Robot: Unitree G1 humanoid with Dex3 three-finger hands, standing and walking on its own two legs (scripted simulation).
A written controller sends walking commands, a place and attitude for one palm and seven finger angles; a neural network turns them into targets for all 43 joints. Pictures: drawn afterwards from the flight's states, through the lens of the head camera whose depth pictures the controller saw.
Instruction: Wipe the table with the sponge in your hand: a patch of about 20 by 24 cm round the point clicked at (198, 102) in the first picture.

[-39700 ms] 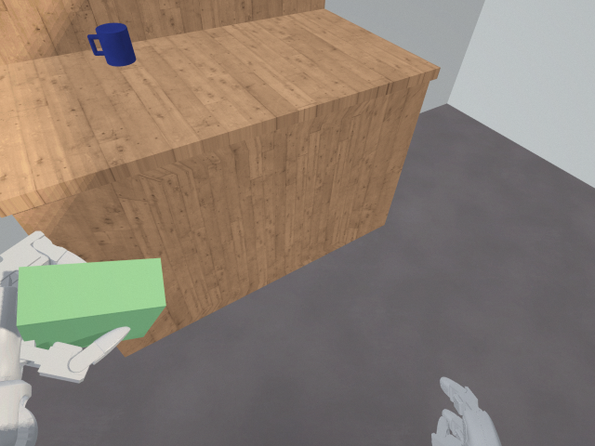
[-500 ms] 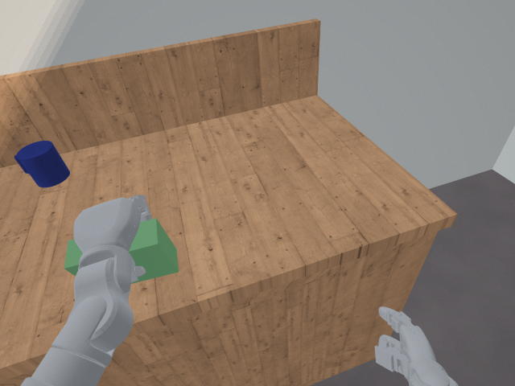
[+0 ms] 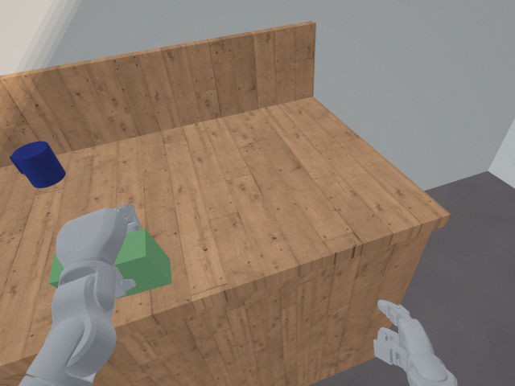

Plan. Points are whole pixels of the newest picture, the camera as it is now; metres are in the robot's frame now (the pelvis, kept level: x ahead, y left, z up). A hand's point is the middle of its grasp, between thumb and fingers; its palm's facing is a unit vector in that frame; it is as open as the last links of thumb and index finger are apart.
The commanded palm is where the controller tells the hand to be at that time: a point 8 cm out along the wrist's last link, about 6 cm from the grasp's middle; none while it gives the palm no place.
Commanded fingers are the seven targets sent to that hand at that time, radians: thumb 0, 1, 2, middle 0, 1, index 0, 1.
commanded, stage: slide back across to the middle lane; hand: left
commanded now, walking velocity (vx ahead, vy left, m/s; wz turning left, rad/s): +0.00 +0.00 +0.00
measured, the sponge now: (121, 273) +0.25 +0.27 +0.07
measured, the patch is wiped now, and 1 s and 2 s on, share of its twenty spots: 0.90 0.90 0.90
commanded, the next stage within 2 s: wipe forward along the middle lane in 0.38 s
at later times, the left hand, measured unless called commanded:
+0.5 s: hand (68, 273) +0.22 +0.31 +0.12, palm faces +0.02 -0.07 -1.00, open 9.1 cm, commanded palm +0.19 +0.31 +0.17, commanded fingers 0.00 0.10 1.30 -1.20 -1.60 -1.20 -1.60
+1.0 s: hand (76, 243) +0.27 +0.34 +0.12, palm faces +0.00 -0.05 -1.00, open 9.1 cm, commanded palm +0.25 +0.33 +0.15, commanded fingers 0.00 0.10 1.30 -1.20 -1.60 -1.20 -1.60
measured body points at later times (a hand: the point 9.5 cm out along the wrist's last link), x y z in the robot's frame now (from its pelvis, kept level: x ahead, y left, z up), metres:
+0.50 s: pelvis -0.01 +0.00 +0.00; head -0.04 -0.04 +0.45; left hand +0.21 +0.31 +0.17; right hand +0.23 -0.21 -0.08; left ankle -0.01 +0.13 -0.74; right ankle -0.01 -0.09 -0.74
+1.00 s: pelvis -0.02 +0.01 +0.00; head -0.03 -0.02 +0.45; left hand +0.27 +0.33 +0.17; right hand +0.20 -0.21 -0.10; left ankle -0.01 +0.13 -0.74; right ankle -0.01 -0.08 -0.74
